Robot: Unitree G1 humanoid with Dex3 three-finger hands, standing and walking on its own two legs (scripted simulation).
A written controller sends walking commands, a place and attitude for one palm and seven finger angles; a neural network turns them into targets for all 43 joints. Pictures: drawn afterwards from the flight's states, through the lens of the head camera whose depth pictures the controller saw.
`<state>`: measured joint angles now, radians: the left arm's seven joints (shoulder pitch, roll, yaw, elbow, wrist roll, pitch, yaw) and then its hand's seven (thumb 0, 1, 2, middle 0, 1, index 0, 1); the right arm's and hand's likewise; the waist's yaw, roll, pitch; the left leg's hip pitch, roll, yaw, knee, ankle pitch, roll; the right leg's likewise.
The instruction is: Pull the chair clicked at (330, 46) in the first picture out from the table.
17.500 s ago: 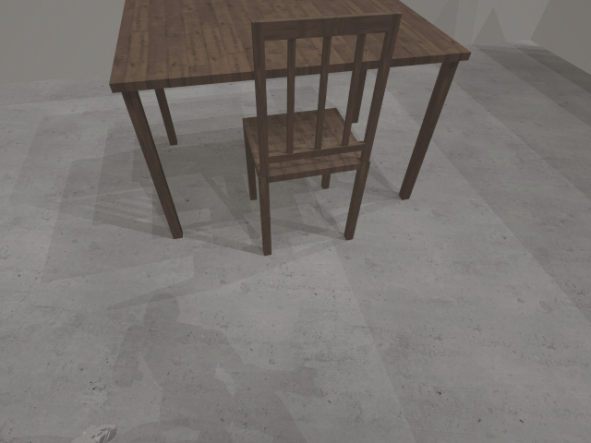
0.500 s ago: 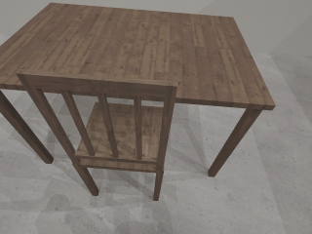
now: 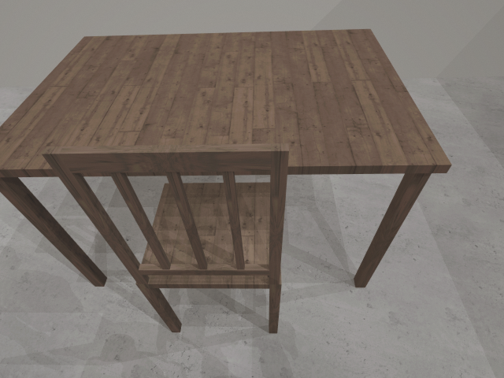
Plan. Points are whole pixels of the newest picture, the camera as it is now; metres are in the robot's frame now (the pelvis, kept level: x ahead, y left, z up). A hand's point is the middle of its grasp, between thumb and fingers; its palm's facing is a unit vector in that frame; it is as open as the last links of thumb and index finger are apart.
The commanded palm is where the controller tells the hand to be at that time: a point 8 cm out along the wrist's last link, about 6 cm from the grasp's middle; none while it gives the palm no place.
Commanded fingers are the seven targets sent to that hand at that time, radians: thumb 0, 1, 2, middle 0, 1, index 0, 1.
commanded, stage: look again from close up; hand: left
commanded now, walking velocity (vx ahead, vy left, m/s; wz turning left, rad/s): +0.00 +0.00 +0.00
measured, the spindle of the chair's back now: (190, 227) +0.42 +0.17 -0.07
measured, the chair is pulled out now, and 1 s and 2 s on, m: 0.00 0.00 0.00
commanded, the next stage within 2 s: shuffle to correct the standing spot in 1.38 s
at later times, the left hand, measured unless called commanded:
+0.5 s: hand out of the picture +0.08 +0.16 -0.17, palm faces +0.02 -0.97 -0.23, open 7.3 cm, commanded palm none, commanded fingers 0.00 0.90 0.90 -0.20 -0.30 -0.20 -0.30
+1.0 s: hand out of the picture +0.04 +0.14 -0.17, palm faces +0.04 -0.98 -0.19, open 7.3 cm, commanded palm none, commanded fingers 0.00 0.90 0.90 -0.20 -0.30 -0.20 -0.30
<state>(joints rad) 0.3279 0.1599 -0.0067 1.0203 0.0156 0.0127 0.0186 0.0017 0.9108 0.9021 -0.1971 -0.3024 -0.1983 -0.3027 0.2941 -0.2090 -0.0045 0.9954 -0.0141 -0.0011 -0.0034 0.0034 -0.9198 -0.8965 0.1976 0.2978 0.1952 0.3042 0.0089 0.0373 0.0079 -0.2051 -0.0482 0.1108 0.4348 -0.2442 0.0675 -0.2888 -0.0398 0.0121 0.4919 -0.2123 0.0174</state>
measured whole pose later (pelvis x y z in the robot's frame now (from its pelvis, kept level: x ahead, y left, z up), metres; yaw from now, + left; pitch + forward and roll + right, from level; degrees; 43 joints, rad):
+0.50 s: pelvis +0.04 -0.02 +0.00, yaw +0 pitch +0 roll +0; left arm 0.23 0.17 -0.01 1.07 0.00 -0.01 0.04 0.00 0.93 0.90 -0.20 -0.30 -0.20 -0.30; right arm 0.27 -0.17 0.02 1.11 -0.01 -0.03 -0.02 0.01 -0.92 -0.90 0.20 0.30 0.19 0.30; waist -0.01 0.02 0.02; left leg -0.11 -0.01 0.09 0.39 -0.29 0.03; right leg -0.19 0.00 -0.01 0.45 -0.26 -0.01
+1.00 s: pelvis +0.05 -0.03 +0.01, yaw +1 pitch -1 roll +0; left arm 0.31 0.16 -0.02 1.10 0.00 -0.02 0.04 0.00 0.92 0.90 -0.20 -0.30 -0.20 -0.30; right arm 0.27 -0.15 0.02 1.14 -0.01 -0.03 -0.03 0.01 -0.91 -0.90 0.20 0.30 0.19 0.30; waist 0.01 0.00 0.01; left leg -0.08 0.01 0.08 0.37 -0.28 0.01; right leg -0.14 0.02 -0.02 0.40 -0.24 -0.03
